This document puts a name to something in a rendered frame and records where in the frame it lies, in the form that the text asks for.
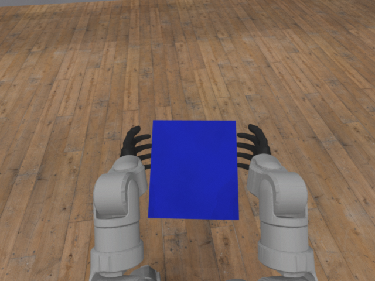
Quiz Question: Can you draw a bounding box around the left robot forearm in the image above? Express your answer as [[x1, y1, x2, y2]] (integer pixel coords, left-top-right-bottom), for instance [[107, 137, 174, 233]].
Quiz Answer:
[[89, 155, 148, 281]]

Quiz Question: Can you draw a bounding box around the robot left thigh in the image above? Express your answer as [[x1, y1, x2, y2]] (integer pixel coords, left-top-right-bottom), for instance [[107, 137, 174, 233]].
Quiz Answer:
[[130, 266, 161, 281]]

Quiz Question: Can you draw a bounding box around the robot right hand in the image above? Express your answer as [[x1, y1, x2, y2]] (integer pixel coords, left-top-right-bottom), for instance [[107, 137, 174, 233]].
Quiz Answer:
[[237, 124, 271, 170]]

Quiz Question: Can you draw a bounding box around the robot left hand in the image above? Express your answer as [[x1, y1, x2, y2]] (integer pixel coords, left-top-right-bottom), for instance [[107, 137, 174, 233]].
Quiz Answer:
[[120, 126, 152, 170]]

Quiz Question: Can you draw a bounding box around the carton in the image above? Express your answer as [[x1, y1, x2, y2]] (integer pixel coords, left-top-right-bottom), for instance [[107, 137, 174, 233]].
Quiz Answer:
[[148, 120, 239, 220]]

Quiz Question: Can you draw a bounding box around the right robot forearm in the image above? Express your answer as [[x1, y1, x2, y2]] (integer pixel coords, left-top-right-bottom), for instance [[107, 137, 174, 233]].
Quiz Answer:
[[246, 154, 318, 281]]

